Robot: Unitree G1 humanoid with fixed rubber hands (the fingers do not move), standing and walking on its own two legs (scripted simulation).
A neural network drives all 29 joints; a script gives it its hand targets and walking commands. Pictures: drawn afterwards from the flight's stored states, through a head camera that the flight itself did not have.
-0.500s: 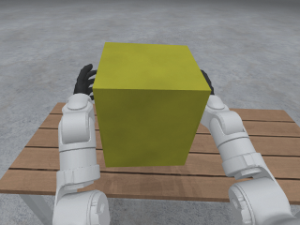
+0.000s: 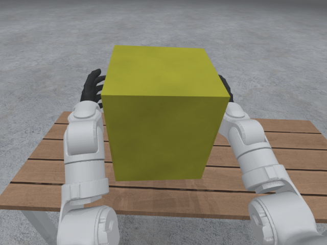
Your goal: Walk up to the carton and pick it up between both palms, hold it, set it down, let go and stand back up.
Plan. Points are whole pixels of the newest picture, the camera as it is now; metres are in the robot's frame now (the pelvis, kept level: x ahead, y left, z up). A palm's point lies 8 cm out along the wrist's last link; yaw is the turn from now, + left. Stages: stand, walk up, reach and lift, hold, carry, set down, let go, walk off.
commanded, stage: hold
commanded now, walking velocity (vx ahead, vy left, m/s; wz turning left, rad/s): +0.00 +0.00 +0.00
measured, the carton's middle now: (159, 114) +0.37 +0.00 +0.19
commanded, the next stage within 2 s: none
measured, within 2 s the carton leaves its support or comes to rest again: neither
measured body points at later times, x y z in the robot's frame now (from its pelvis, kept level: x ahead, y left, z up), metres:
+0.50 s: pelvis +0.00 +0.00 +0.00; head -0.07 +0.02 +0.45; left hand +0.38 +0.15 +0.24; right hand +0.38 -0.16 +0.22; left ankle +0.01 +0.12 -0.75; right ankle +0.01 -0.10 -0.75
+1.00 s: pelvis +0.00 +0.00 +0.00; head -0.06 +0.02 +0.45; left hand +0.38 +0.15 +0.24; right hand +0.38 -0.16 +0.21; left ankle +0.01 +0.12 -0.75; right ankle +0.01 -0.10 -0.75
